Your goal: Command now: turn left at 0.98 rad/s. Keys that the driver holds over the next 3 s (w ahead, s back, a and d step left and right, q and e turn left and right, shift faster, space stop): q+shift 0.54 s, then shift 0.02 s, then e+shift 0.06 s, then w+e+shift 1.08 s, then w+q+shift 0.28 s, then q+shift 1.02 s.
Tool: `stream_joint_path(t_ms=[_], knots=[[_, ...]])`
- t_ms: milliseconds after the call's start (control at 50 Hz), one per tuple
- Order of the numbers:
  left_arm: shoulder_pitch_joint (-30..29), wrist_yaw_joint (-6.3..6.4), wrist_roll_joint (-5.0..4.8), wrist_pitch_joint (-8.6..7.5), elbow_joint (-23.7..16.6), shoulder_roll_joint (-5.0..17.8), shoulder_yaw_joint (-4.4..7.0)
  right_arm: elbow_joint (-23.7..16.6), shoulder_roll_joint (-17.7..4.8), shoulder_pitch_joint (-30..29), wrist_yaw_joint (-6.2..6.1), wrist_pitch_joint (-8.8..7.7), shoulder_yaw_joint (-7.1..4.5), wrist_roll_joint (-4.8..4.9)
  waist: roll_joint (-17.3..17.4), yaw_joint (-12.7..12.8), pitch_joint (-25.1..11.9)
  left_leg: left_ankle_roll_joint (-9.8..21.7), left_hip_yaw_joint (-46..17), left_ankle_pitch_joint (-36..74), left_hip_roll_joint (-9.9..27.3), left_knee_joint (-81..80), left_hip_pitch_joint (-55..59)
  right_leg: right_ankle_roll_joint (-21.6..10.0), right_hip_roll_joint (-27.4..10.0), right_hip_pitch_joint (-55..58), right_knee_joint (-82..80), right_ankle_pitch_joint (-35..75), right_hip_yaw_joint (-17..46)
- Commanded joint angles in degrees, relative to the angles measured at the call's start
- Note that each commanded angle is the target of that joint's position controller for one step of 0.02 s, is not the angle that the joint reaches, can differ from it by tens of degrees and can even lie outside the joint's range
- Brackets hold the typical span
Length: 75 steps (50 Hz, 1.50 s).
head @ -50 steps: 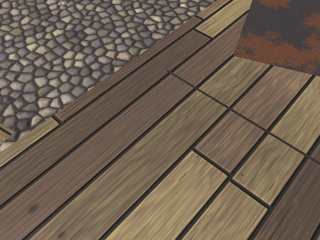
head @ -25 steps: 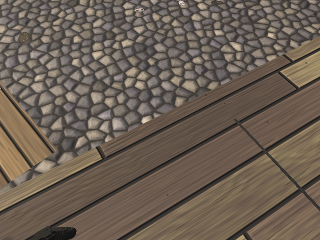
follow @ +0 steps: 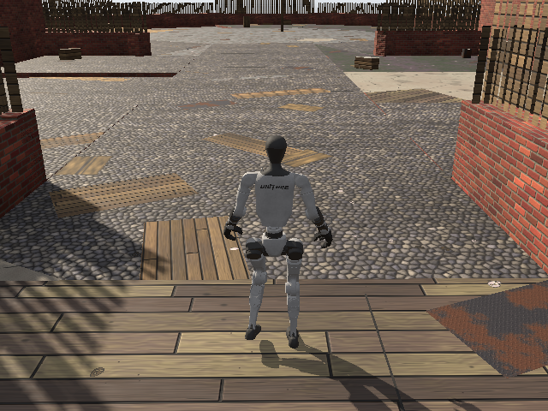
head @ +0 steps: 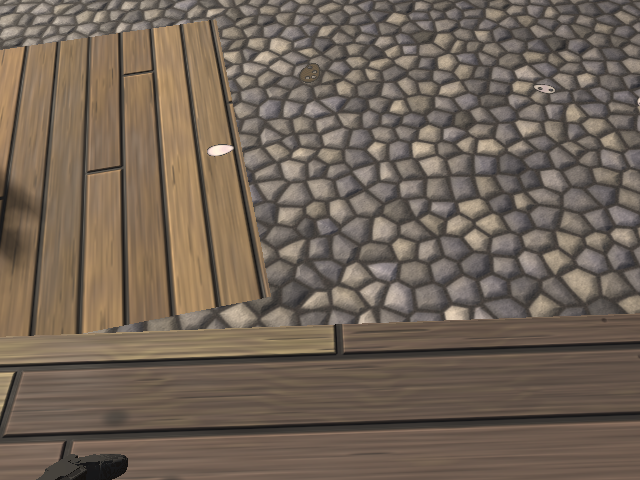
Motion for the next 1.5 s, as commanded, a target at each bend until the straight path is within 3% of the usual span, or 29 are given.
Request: stream_joint_path(t_ms=[20, 180, 300, 320, 340, 360, 380, 420, 440, 540, 620, 680, 740, 800, 840, 860, 880, 900, 940, 1080, 1140, 1200, 1220, 1240, 1260, 1280, 1320, 1400, 1500], knots=[[-1.51, 1.10, 0.55, 0.42, -3.98, 7.37, 1.50, -4.24, -4.13, 1.08, -0.21, -0.44, -1.24, 0.28, -10.00, 0.74, -4.26, -2.01, 6.50, 4.01, 5.90, 4.09, -7.51, -10.57, -13.98, 8.57, -9.68, 8.91, 7.72], [-0.03, -0.48, 0.22, 0.83, -2.15, 10.60, 3.27, -5.55, -1.33, -2.58, 0.69, -0.83, -0.23, -0.41, -10.95, 2.76, -7.72, -1.79, 10.55, 5.29, 12.01, -12.82, -0.72, -12.19, -19.15, 12.85, -10.08, 10.79, -1.35], [-0.28, -2.32, -2.45, 0.04, -0.58, 11.47, 4.35, -4.46, -2.10, -0.13, 2.11, 0.84, -1.54, -0.07, -10.51, -0.43, -8.66, 4.05, 15.07, 8.13, 9.27, -33.84, 13.38, -6.84, -21.66, 11.95, -2.21, 11.58, -7.82], [1.61, -2.51, -2.82, 0.08, 0.51, 9.70, 4.10, -3.14, -3.22, 3.07, 1.71, 0.91, -2.37, -0.14, -7.84, -1.70, -9.07, 6.27, 14.22, 12.94, 7.60, -39.75, 20.33, -3.52, -19.62, 7.94, 3.71, 7.89, -10.49], [3.81, -2.89, -1.85, 0.14, 0.85, 7.03, 3.51, -2.10, -9.02, 7.85, 0.79, 0.60, -4.45, -0.05, 4.44, -2.60, -8.54, 10.68, 2.02, 31.11, 13.48, -45.77, 31.52, 1.58, -13.89, -4.79, 18.30, -5.92, -14.86], [0.66, -2.84, 0.55, -0.13, -4.26, 4.50, 2.27, -3.74, -16.91, 6.56, 0.20, -0.36, -5.47, -0.88, 21.11, 0.08, -9.25, 22.28, -22.38, 44.15, 26.50, -45.40, 38.15, 6.39, -4.70, -25.66, 33.83, -29.37, -11.74], [-5.59, -2.10, 0.80, -0.45, -5.17, 7.42, 3.02, -4.95, -12.99, 5.74, 1.07, -2.34, -4.81, -2.87, 11.44, -4.80, -13.48, 25.45, -22.63, 38.23, 27.09, -47.89, 35.34, 5.48, -3.65, -27.61, 42.39, -28.57, -0.46], [-5.46, -1.12, -0.67, -0.58, -4.55, 8.08, 3.43, -3.84, -9.81, 1.26, 0.68, -3.94, -3.53, -1.57, 5.19, -1.08, -8.74, 19.50, -14.99, 27.85, 21.37, -48.92, 30.72, 2.77, -4.90, -27.79, 41.34, -17.87, 2.78], [-3.92, -0.65, -0.16, -0.47, -3.90, 9.09, 3.70, -4.28, -7.91, -1.73, 0.16, -3.59, -2.77, -0.42, 4.62, 0.47, -7.84, 17.64, -12.87, 28.20, 20.01, -48.22, 28.61, 2.86, -5.17, -26.73, 39.24, -14.24, 3.22], [-1.57, -1.36, -0.49, -0.72, -2.31, 6.57, 2.85, -4.84, -7.35, -3.31, -1.31, -2.68, -2.18, -0.83, 4.16, 1.73, -10.05, 16.09, -11.10, 32.73, 14.52, -45.62, 23.94, 5.15, -0.23, -18.37, 30.01, -6.60, 3.01], [0.08, -2.28, -0.97, -0.14, -0.77, 6.11, 1.90, -4.21, -5.33, -4.02, -1.30, -2.41, -0.92, -1.73, 6.58, 0.09, -11.64, 15.60, -9.36, 33.44, 15.29, -42.57, 22.84, 5.87, -2.15, -12.02, 22.52, -5.78, 1.18], [-0.01, -3.90, -2.62, -0.79, -1.46, 6.15, 1.19, -1.57, -5.15, 0.28, 0.46, -3.37, 0.07, -1.56, 9.02, -2.79, -9.08, 16.74, -14.00, -8.08, 16.32, -50.04, 18.83, 3.22, -3.36, -8.91, 19.18, -7.40, -1.77], [-0.31, -4.48, -3.74, -2.53, -2.18, 8.17, 1.36, -0.14, -6.19, 0.35, 1.10, -5.50, 0.17, -2.01, 9.54, -2.96, -1.45, 17.31, -16.82, -16.48, 19.54, -53.10, 18.70, -1.26, -4.55, -12.82, 16.40, -12.61, -2.05], [6.22, -4.95, -3.68, -4.06, 0.07, 6.86, 0.83, 0.36, -5.26, -1.80, 1.12, -6.90, 0.38, -1.05, 6.99, 0.33, -0.96, 15.68, -11.15, -14.59, 19.18, -51.59, 17.55, -5.05, -4.52, -5.92, 10.00, -11.47, -4.71], [19.90, -4.86, -3.35, -4.72, 5.82, 6.98, 1.38, -0.81, -1.94, -5.98, 0.93, -7.51, 1.19, -1.44, -0.26, 5.98, -1.87, 12.44, -1.16, -10.26, 13.53, -38.67, 7.94, -6.56, -2.13, 9.85, 5.59, -11.62, -4.71], [27.59, -5.21, 3.25, -3.43, 7.22, 12.21, 2.29, -1.66, 0.44, -6.21, 1.00, -7.49, 2.04, -6.72, -16.54, 9.43, -2.16, 8.87, 10.13, -2.81, 5.91, -14.41, -4.80, -9.60, -11.02, 19.23, -6.62, -33.20, 19.30], [27.49, -5.70, 2.41, -2.78, 5.74, 16.92, 3.39, -6.18, 1.58, -9.96, 1.72, -8.35, 2.47, -6.69, -25.49, 8.05, 1.59, 6.24, 9.57, -6.54, -1.02, -4.91, -24.76, -15.75, -19.62, 25.11, -19.79, -38.54, 49.87], [23.77, -5.44, 1.46, -2.26, 4.15, 14.21, 3.11, -5.64, -0.20, -12.17, 2.05, -8.87, 2.35, -6.60, -13.49, 7.17, 3.87, 6.06, 4.97, -1.95, 3.97, -0.26, -29.25, -17.49, -21.82, 25.05, -20.09, -40.98, 50.25], [23.50, -4.41, 0.58, -2.26, 4.26, 12.08, 2.86, -3.88, -1.42, -12.91, 2.99, -9.59, 2.14, -5.61, -4.12, 6.53, 2.14, 4.54, 5.22, 6.36, 7.62, -2.81, -23.27, -15.39, -16.32, 21.55, -16.34, -28.87, 35.54], [26.74, -2.78, -0.61, -2.28, 7.89, 9.69, 2.28, -4.75, 2.25, -19.26, 4.52, -7.44, 4.62, -4.44, -8.59, 6.86, 2.18, 1.10, 11.74, 13.01, 3.97, -23.79, -10.14, -13.76, -6.71, 13.65, -16.27, 1.04, 21.02], [27.67, -2.50, -0.92, -2.34, 9.16, 10.25, 2.48, -6.29, 1.78, -22.03, 4.16, -7.61, 4.96, -3.59, -11.12, 7.14, 0.98, 2.14, 12.51, 16.02, 2.48, -31.48, -1.17, -12.86, -8.87, 12.28, -15.44, 14.06, 22.88], [21.16, -2.57, -1.50, -3.18, 7.90, 14.10, 3.24, -0.59, -3.79, -3.15, 2.02, -8.13, 2.52, -3.31, -7.83, -3.40, -9.43, 5.03, 11.83, 13.31, 0.07, -35.68, 29.65, -8.10, -6.87, 5.10, 2.92, 38.72, 18.52], [18.56, -3.04, -1.46, -3.88, 7.03, 14.47, 3.41, 2.07, -6.50, 8.83, 0.60, -8.23, 1.06, -3.41, -6.05, -10.01, -15.73, 6.22, 8.01, 9.81, 4.92, -34.96, 45.91, -6.61, -3.48, -3.52, 18.13, 33.68, 17.17], [19.51, -3.09, -1.64, -4.86, 5.02, 6.85, 1.73, 3.20, -11.63, 19.32, -0.71, -8.49, -0.64, -5.10, 5.55, -12.06, -25.12, 8.46, -11.76, -20.04, 21.38, -40.66, 59.31, -6.22, 2.34, -14.13, 39.19, 3.15, 11.98], [20.05, -3.33, -2.77, -4.34, 1.87, 4.12, 0.38, 2.51, -12.38, 13.94, -0.69, -8.12, -0.29, -5.33, 15.73, -6.72, -26.99, 11.16, -40.65, -33.89, 32.17, -53.97, 55.75, -6.23, 4.00, -22.44, 50.18, -17.96, 8.10], [16.66, -3.12, -1.32, -3.30, 2.70, 6.71, 0.62, 1.94, -7.47, 6.06, -0.78, -7.79, 0.36, -5.15, 8.66, -4.61, -15.57, 12.03, -36.92, -30.49, 29.72, -54.03, 46.00, -6.52, -0.40, -26.52, 53.37, -11.47, 6.47], [13.24, -4.43, 0.49, -2.09, 3.17, 7.05, 0.74, 3.67, -1.56, 5.14, -0.46, -7.96, 1.63, -5.14, 0.14, -3.34, -6.15, 12.27, -19.60, -13.09, 25.94, -53.63, 34.61, -6.20, -5.23, -26.11, 50.69, -7.15, 4.17], [6.87, -6.64, 1.01, 0.88, -0.98, 3.67, -0.47, 9.13, 1.53, 7.92, 0.38, -10.35, 2.54, -3.22, 3.03, -0.09, 2.42, 10.47, -2.25, 4.51, 23.28, -58.49, 26.44, -4.71, -9.60, -29.44, 46.51, -5.38, 3.90], [-3.98, -8.81, 0.30, 0.89, -6.67, 4.83, -1.70, 11.06, -0.06, 3.82, 0.93, -12.03, 2.40, -2.97, -0.40, 3.17, 7.15, 6.65, 20.73, 22.72, 15.91, -65.03, 16.78, -5.18, -8.47, -21.39, 25.10, 11.92, -2.82]])
Next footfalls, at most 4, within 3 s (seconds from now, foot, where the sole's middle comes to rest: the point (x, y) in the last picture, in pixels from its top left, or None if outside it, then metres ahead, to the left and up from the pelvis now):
0.32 left None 0.01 0.14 -0.77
0.84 right None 0.16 -0.03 -0.77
1.22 left None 0.44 0.30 -0.77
1.64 right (301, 319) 0.83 0.09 -0.77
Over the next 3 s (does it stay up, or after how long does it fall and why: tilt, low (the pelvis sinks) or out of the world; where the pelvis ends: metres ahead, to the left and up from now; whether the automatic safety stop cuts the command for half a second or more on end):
stays up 1.39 0.10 -0.11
